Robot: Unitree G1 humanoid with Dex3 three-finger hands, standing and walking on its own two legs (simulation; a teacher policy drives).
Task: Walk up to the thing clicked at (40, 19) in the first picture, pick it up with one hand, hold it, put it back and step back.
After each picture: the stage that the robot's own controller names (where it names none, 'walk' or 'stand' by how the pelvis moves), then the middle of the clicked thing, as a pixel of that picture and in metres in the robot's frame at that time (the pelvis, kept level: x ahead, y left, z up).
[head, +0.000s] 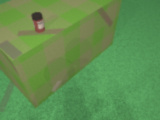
stand; (38, 22) +0.90 +0.30 -0.11
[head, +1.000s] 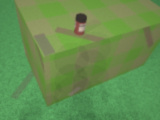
walk; (80, 24) +0.84 +0.01 -0.09
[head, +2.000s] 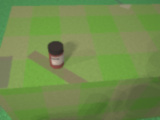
walk; (56, 55) +0.53 +0.14 -0.04
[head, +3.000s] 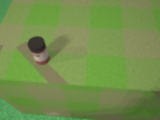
stand; (39, 51) +0.50 +0.22 -0.06
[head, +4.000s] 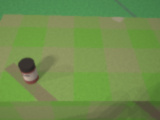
walk; (29, 71) +0.47 +0.26 -0.10
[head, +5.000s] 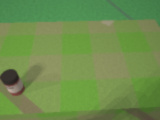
stand; (13, 83) +0.42 +0.32 -0.11
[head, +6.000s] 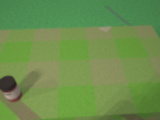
stand; (10, 89) +0.41 +0.33 -0.11
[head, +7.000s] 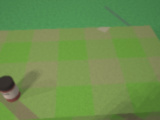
stand; (9, 89) +0.41 +0.34 -0.11
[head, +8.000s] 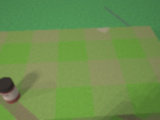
stand; (8, 90) +0.41 +0.34 -0.11
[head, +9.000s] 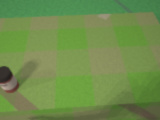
rise first; (7, 80) +0.42 +0.34 -0.10
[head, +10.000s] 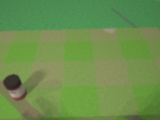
rise first; (15, 87) +0.41 +0.34 -0.11
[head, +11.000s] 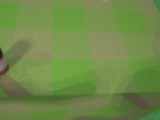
go down; out of the picture +0.44 +0.31 -0.05
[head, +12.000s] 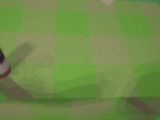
go down; out of the picture +0.44 +0.31 -0.04
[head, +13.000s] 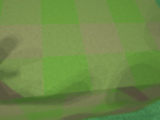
close in; out of the picture +0.43 +0.32 -0.01
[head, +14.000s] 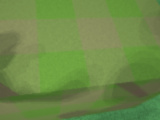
close; out of the picture +0.43 +0.30 +0.00
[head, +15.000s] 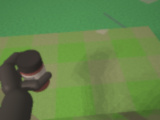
lift; (34, 71) +0.32 +0.16 +0.15
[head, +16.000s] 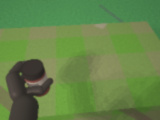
hold; (36, 78) +0.35 +0.16 +0.07
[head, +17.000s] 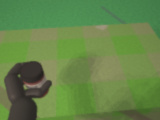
hold; (35, 80) +0.34 +0.17 +0.07
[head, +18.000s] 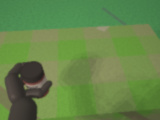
hold; (36, 80) +0.34 +0.17 +0.08
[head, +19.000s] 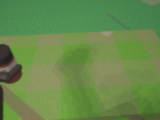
crouch; (5, 65) +0.36 +0.26 +0.14
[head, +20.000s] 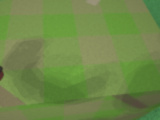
lower; out of the picture +0.40 +0.29 +0.02
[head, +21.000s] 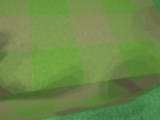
lower; out of the picture +0.43 +0.31 +0.00
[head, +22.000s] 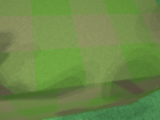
lower; out of the picture +0.43 +0.31 +0.00
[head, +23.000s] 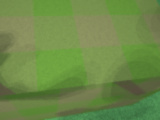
lower; out of the picture +0.42 +0.31 +0.00
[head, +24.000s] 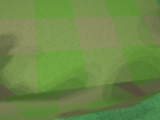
lower; out of the picture +0.42 +0.30 +0.00
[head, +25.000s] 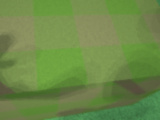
open; out of the picture +0.42 +0.31 +0.00
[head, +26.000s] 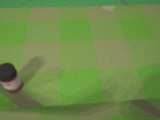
sink last; (10, 78) +0.40 +0.29 -0.05
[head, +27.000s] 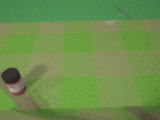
stand; (14, 82) +0.42 +0.32 -0.06
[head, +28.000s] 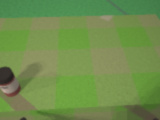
stand; (8, 82) +0.40 +0.31 -0.04
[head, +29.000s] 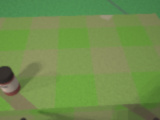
stand; (7, 81) +0.40 +0.32 -0.04
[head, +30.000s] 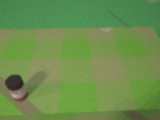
stand; (17, 88) +0.42 +0.31 -0.10
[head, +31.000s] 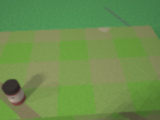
stand; (14, 92) +0.40 +0.32 -0.11
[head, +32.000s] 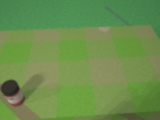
stand; (13, 93) +0.39 +0.32 -0.11
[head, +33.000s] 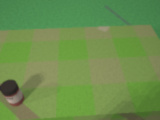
stand; (13, 93) +0.39 +0.32 -0.11
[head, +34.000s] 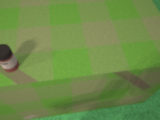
walk; (6, 58) +0.48 +0.33 -0.08
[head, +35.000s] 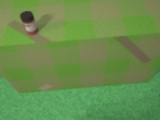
walk; (29, 23) +0.75 +0.32 -0.09
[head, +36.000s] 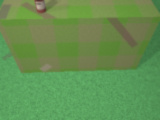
stand; (40, 3) +1.02 +0.33 -0.09
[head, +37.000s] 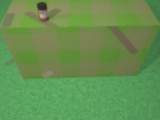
stand; (43, 12) +1.01 +0.29 -0.11
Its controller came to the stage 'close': yes
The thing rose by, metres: 0.24
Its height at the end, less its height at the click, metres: +0.00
